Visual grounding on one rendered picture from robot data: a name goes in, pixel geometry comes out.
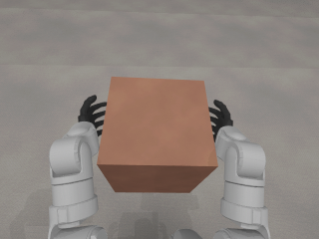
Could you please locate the robot right upper arm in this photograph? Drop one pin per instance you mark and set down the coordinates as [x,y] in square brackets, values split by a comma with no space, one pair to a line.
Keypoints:
[235,233]

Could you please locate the right robot forearm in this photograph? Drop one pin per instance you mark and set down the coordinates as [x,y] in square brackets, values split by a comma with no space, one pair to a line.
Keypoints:
[244,175]

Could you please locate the robot right thigh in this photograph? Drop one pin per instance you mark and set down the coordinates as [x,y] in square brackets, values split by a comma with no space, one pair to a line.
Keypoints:
[185,234]

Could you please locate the right robot hand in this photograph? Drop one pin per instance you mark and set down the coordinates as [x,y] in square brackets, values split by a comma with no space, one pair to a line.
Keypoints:
[224,118]

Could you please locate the carton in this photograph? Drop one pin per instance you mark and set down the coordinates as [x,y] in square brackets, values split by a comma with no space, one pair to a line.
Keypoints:
[157,136]

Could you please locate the left robot forearm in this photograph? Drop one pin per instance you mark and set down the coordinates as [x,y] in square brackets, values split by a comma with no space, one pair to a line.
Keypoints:
[71,175]

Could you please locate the left robot hand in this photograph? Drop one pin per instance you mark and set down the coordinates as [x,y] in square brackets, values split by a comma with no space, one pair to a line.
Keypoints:
[86,113]

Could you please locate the robot left upper arm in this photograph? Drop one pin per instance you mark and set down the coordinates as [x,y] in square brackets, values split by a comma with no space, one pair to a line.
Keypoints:
[82,232]

